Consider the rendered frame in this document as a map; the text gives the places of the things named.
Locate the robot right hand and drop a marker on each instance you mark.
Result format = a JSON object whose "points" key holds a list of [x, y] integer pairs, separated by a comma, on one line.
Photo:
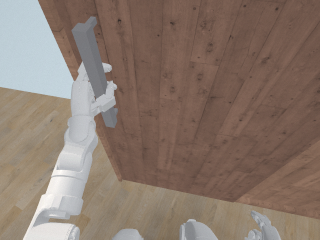
{"points": [[268, 232]]}

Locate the right robot thigh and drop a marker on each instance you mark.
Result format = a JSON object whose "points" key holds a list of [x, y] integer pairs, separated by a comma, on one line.
{"points": [[193, 230]]}

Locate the robot thigh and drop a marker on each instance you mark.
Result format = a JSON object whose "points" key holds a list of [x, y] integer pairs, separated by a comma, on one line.
{"points": [[128, 234], [193, 230]]}

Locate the wardrobe door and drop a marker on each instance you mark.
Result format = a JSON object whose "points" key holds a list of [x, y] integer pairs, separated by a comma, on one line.
{"points": [[296, 184], [213, 96]]}

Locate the handle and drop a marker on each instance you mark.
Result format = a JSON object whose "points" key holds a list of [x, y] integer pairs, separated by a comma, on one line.
{"points": [[85, 39]]}

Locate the left robot forearm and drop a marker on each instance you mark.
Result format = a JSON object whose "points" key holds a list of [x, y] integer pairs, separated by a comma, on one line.
{"points": [[63, 197]]}

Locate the left robot thigh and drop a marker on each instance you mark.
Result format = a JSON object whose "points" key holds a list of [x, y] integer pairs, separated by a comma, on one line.
{"points": [[128, 234]]}

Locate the robot left upper arm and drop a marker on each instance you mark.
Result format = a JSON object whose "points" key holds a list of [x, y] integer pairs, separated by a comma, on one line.
{"points": [[44, 230]]}

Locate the robot left hand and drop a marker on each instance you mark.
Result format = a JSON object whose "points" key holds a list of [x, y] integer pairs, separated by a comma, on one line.
{"points": [[82, 95]]}

